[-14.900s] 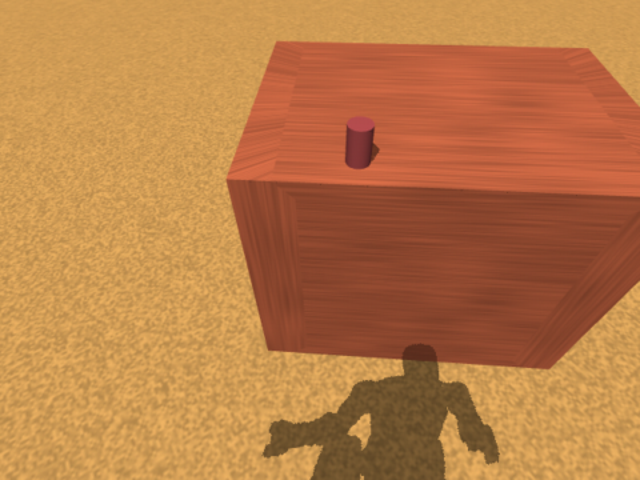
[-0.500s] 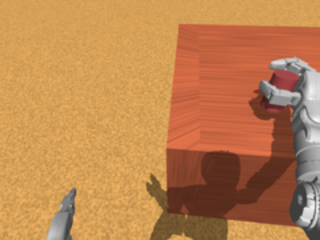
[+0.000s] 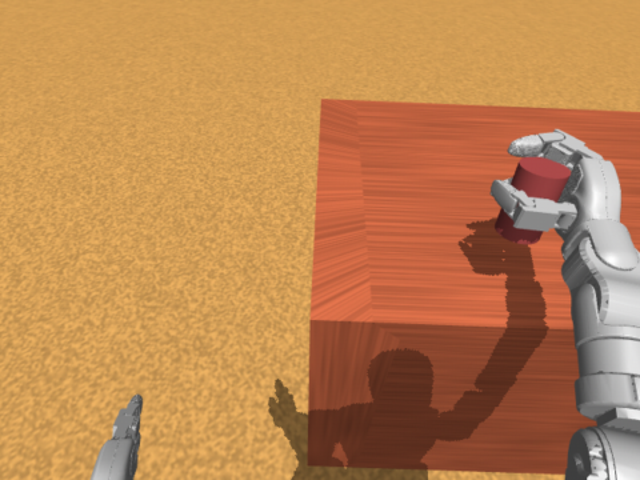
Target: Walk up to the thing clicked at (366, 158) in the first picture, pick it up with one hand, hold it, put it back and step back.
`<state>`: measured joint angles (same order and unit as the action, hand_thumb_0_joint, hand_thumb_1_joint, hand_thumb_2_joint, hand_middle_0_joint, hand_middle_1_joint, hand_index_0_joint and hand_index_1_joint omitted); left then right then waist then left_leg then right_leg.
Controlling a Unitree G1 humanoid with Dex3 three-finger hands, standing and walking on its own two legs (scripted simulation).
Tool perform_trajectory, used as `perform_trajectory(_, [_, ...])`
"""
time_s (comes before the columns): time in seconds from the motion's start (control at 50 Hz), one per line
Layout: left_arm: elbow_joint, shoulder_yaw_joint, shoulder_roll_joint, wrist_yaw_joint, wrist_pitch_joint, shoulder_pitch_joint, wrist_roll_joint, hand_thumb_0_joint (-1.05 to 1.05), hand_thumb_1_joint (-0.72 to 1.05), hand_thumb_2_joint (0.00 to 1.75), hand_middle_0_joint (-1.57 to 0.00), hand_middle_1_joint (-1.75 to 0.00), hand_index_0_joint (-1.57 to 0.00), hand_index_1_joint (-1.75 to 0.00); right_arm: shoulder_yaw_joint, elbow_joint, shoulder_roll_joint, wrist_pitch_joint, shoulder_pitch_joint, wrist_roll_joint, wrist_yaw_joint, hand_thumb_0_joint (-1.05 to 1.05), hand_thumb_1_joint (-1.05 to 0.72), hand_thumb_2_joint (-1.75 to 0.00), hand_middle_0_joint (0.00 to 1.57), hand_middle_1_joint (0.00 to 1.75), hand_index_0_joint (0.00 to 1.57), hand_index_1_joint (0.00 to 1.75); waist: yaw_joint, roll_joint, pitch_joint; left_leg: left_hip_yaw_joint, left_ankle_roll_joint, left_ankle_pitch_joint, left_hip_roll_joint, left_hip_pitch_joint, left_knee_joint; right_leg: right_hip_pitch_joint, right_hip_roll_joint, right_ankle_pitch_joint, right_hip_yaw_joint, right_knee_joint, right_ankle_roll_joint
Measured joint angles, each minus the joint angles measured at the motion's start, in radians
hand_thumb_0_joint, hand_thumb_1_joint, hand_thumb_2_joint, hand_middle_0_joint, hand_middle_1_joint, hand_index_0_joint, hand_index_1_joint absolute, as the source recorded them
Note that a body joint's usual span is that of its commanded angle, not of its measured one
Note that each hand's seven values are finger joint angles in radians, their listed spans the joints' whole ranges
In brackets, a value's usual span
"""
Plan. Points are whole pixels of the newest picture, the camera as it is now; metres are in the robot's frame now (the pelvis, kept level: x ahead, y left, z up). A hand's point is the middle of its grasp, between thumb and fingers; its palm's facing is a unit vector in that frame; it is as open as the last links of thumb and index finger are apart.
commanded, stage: lift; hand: right
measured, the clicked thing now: (529, 201) +0.41 -0.20 +0.18
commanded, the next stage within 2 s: hold in 0.74 s
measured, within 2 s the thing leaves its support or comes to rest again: neither
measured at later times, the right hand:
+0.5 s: hand (555, 190) +0.35 -0.18 +0.24, palm faces +0.12 +0.99 -0.02, open 7.4 cm
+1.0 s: hand (579, 183) +0.33 -0.18 +0.27, palm faces +0.12 +0.99 -0.03, open 7.4 cm
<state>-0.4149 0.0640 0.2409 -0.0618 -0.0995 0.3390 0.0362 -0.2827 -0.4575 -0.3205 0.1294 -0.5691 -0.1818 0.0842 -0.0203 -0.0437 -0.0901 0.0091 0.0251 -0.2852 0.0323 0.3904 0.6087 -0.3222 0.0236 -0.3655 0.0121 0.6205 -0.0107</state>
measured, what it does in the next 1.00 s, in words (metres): stands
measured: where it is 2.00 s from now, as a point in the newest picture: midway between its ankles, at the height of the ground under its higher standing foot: outside the picture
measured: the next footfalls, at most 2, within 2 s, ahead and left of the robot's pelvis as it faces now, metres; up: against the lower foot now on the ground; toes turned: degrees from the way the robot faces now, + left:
none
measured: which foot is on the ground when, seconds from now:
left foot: down 0.00-1.00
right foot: down 0.00-1.00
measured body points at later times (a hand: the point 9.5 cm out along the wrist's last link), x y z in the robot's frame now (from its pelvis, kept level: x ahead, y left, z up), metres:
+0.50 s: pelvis -0.02 +0.01 +0.01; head -0.04 +0.04 +0.45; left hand +0.15 +0.27 -0.07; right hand +0.33 -0.23 +0.25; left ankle +0.02 +0.14 -0.73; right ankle -0.03 -0.12 -0.73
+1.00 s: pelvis -0.02 +0.01 +0.01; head -0.05 +0.04 +0.45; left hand +0.16 +0.27 -0.06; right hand +0.31 -0.23 +0.27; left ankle +0.02 +0.14 -0.73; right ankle -0.03 -0.12 -0.73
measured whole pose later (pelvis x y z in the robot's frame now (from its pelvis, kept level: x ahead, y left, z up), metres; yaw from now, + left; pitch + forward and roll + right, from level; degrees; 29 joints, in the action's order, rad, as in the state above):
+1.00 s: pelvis -0.02 +0.01 +0.01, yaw -2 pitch -2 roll +0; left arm -0.61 0.10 0.25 -0.05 -0.21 0.26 0.04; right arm -0.32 0.06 -0.32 0.62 -0.45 -0.24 0.08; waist 0.00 -0.08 -0.07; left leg 0.04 0.02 -0.25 0.04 0.26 0.54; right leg -0.20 0.02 -0.31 -0.01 0.54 -0.02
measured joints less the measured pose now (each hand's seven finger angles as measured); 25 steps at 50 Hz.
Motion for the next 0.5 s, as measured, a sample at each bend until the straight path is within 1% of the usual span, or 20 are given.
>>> perform_trajectory(0.1, [-0.036,0.005,-0.006,0.008,-0.009,-0.013,0.001,-0.01,-0.53,0.05,-0.05,-0.05,-0.05,-0.05,0.004,0.104,0.004,0.088,0.038,-0.01,0.003,0.06,0.02,-1.08,0.97,1.07,0.83,1.07,0.012,-0.009,0.003,0.004,-0.002,0.007,0.001,-0.03,-0.015,0.03,-0.001,0.011,-0.004,-0.019,-0.002])
perform_trajectory(0.22, [-0.085,0.02,0.0,0.014,-0.01,-0.028,0.005,-0.01,-0.53,0.05,-0.05,-0.05,-0.04,-0.05,-0.005,0.207,0.008,0.183,0.069,-0.021,0.007,0.06,0.02,-1.08,0.97,1.07,0.83,1.07,0.018,-0.017,0.016,0.009,-0.004,0.016,0.003,-0.062,-0.03,0.062,-0.003,0.025,-0.008,-0.039,-0.003])
perform_trajectory(0.36, [-0.122,0.024,0.008,0.012,-0.031,-0.053,0.006,-0.01,-0.53,0.05,-0.05,-0.05,-0.04,-0.05,-0.009,0.304,0.009,0.266,0.085,-0.027,0.001,0.06,0.02,-1.09,0.97,1.07,0.83,1.07,0.018,-0.018,0.028,0.013,-0.007,0.026,0.004,-0.085,-0.041,0.086,-0.004,0.04,-0.012,-0.056,-0.006])
perform_trajectory(0.5, [-0.142,0.028,0.005,0.02,-0.053,-0.061,0.007,-0.01,-0.53,0.05,-0.05,-0.04,-0.04,-0.05,-0.016,0.377,0.011,0.341,0.104,-0.037,-0.006,0.06,0.02,-1.09,0.97,1.07,0.83,1.07,0.017,-0.024,0.025,0.017,-0.01,0.035,0.002,-0.102,-0.054,0.102,-0.002,0.05,-0.016,-0.07,-0.009])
